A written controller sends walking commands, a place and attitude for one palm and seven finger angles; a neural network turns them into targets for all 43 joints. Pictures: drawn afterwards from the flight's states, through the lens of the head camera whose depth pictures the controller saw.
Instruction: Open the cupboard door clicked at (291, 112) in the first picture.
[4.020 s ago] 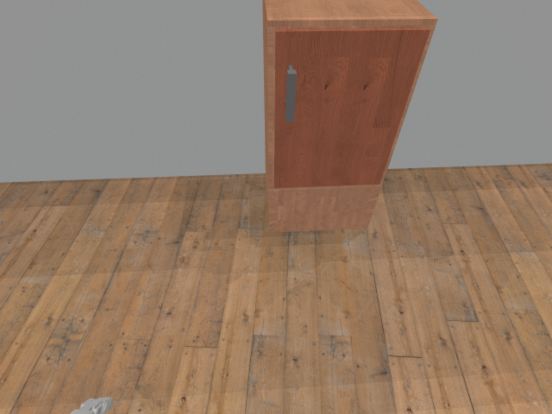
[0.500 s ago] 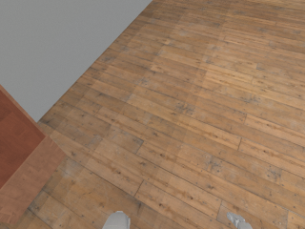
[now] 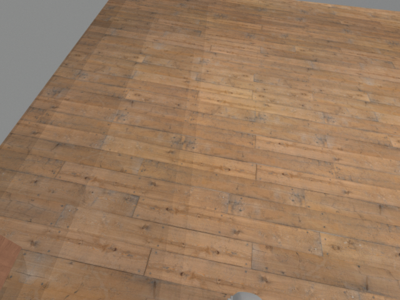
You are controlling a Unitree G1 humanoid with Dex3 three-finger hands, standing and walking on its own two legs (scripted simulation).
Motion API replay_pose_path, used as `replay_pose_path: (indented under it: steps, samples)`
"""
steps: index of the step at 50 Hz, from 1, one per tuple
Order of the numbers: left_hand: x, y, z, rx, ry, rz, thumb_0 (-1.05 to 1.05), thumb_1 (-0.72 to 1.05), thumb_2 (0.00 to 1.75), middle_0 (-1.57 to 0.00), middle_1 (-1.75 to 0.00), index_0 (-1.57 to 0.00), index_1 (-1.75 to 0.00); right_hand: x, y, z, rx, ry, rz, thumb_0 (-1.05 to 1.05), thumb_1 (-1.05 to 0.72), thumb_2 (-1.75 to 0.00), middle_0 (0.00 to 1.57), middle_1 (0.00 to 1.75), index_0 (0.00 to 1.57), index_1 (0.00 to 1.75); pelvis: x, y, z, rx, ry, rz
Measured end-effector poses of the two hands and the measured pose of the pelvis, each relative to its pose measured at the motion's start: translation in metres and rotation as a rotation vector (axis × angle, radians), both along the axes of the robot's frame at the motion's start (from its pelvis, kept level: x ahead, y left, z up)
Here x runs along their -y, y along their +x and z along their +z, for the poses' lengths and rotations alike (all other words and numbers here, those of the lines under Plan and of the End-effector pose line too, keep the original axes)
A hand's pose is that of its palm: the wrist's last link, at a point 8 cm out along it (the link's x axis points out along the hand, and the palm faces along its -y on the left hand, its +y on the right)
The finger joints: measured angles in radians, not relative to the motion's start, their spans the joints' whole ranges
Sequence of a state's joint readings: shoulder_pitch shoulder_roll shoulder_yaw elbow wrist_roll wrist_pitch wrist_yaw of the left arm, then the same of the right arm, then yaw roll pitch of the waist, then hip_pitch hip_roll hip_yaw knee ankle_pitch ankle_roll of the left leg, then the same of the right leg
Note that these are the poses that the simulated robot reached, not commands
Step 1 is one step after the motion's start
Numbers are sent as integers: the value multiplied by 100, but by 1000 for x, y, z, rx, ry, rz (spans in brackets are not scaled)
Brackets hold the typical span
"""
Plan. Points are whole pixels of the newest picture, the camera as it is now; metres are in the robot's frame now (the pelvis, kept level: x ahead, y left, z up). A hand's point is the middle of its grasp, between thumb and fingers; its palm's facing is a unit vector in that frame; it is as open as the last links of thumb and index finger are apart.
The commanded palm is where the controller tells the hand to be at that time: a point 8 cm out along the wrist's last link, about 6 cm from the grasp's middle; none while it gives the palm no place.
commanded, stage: walk to a spot facing it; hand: left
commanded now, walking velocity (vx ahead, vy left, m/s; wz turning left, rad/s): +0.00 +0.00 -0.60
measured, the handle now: out of the picture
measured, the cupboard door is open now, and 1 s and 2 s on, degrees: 0 0 0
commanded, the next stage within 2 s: turn to face it in 0.54 s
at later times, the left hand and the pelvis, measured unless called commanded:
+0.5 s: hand out of the picture +0.12 +0.09 -0.15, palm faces -0.18 -0.95 -0.24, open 7.4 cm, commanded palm none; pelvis +0.05 -0.09 +0.01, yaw -15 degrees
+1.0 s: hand (152, 265) +0.22 +0.12 -0.19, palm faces -0.09 -0.98 -0.15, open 7.4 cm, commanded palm none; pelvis +0.19 -0.04 -0.01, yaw -11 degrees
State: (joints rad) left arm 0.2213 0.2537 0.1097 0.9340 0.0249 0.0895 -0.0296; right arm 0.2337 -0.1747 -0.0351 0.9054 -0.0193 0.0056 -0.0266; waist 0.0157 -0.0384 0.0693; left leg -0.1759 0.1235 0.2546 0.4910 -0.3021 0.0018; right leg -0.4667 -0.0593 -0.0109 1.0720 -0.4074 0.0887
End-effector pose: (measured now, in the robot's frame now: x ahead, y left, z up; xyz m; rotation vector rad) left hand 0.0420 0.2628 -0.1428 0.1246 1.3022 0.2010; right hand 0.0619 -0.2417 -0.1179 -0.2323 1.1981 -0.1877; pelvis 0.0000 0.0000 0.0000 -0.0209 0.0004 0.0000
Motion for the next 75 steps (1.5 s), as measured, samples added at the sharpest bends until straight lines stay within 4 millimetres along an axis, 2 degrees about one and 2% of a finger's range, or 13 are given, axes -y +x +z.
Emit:
replay_pose_path:
  steps: [9,13,19,28,36,39,42,46,53,58,62,66,75]
  samples:
    - [63,92,12,137,73,-243,1,91,90,-20,-30,-20,-30,53,-95,-48,-148,73,-223,1,-90,-90,20,30,20,30,41,0,-21,-6,30,-134]
    - [87,106,29,193,89,-263,1,91,90,-20,-30,-20,-30,68,-105,-47,-192,95,-254,1,-91,-90,20,30,20,30,58,5,-13,4,43,-160]
    - [112,99,39,148,73,-296,1,91,90,-20,-30,-20,-30,87,-70,-30,-66,110,-278,1,-91,-90,20,30,20,30,77,21,4,6,62,-225]
    - [129,66,22,1,17,-257,1,90,90,-20,-30,-20,-30,99,1,-20,37,100,-271,1,-91,-90,20,30,20,30,87,61,5,15,37,-268]
    - [126,44,3,-201,-25,-199,1,90,90,-20,-30,-20,-30,86,89,-15,91,92,-234,1,-91,-90,20,30,20,30,80,116,-2,15,4,-284]
    - [120,49,-7,-263,-37,-177,1,90,90,-20,-30,-20,-30,75,125,-17,100,82,-208,1,-91,-90,20,30,20,30,73,141,-9,19,-3,-263]
    - [110,67,-22,-295,-48,-153,1,90,90,-20,-30,-20,-30,61,150,-24,103,63,-186,1,-91,-90,20,30,20,30,64,166,-20,27,-12,-237]
    - [98,116,-27,-227,-47,-153,1,91,90,-20,-30,-20,-30,42,153,-24,47,67,-181,1,-90,-90,20,30,20,30,52,181,-17,37,-6,-228]
    - [81,219,-15,14,-44,-151,1,91,90,-20,-30,-20,-30,43,142,-8,-45,13,-184,-1,-94,-90,20,30,20,30,38,192,-4,10,-19,-151]
    - [71,262,-4,120,-25,-133,1,91,90,-20,-30,-20,-30,44,139,-1,-82,5,-179,0,-92,-90,20,30,20,30,38,200,0,-12,-30,-94]
    - [65,277,2,155,-4,-116,1,91,90,-20,-30,-20,-30,47,140,1,-94,5,-171,1,-91,-90,20,30,20,30,42,204,2,-27,-34,-52]
    - [63,281,8,167,18,-91,1,91,90,-20,-30,-20,-30,53,143,1,-112,8,-149,1,-91,-90,20,30,20,30,49,206,3,-38,-33,-3]
    - [76,261,22,177,68,-1,1,91,90,-20,-30,-20,-30,85,157,-9,-163,21,-44,1,-90,-90,20,30,20,30,76,202,3,-47,-19,118]
